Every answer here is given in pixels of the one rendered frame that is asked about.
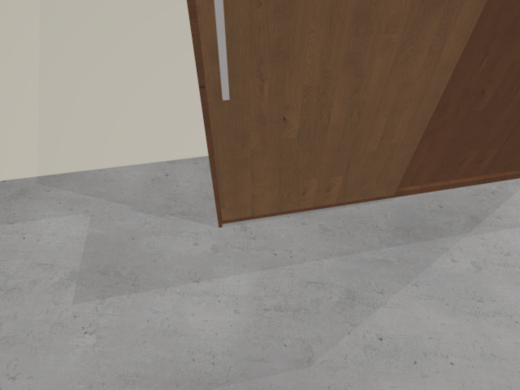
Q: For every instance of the handle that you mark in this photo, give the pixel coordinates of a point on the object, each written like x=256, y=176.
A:
x=221, y=38

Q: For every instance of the wardrobe door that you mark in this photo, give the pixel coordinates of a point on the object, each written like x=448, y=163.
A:
x=475, y=128
x=328, y=98

